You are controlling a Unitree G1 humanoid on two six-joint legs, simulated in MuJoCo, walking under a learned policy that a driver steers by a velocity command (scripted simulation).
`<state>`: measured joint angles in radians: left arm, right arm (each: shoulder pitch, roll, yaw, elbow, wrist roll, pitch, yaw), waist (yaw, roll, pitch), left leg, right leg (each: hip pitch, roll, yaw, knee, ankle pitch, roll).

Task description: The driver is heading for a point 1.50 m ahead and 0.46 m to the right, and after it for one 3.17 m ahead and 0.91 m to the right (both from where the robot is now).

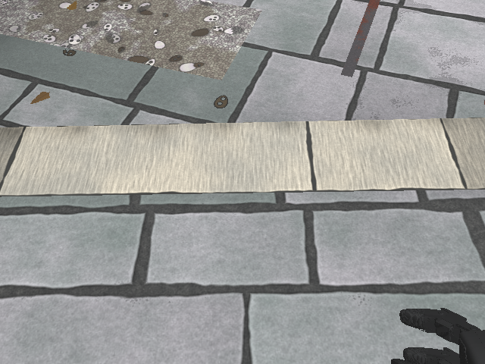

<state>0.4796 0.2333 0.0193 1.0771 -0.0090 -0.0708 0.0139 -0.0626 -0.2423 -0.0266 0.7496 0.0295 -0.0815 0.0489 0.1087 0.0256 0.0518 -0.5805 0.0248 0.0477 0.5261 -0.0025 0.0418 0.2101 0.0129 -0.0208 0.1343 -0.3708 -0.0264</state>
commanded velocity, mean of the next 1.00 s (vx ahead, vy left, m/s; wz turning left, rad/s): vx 0.49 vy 0.00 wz -0.42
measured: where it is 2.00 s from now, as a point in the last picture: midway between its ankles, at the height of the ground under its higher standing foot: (356, 255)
